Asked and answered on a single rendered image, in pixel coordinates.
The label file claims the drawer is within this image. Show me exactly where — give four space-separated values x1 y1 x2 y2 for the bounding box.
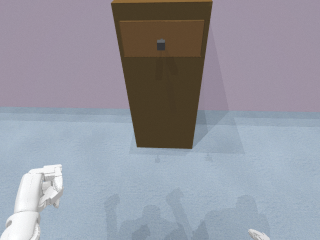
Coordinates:
119 20 205 56

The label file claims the robot left forearm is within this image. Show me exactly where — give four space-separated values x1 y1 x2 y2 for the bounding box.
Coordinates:
0 211 41 240

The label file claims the robot left hand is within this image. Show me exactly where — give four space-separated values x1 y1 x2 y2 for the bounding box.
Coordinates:
13 164 64 214

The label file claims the handle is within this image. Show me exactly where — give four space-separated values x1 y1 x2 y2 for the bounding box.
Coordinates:
157 38 165 51

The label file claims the robot right hand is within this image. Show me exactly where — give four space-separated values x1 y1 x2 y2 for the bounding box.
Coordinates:
248 229 270 240

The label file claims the cabinet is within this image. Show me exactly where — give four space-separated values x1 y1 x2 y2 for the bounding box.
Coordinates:
111 0 213 149

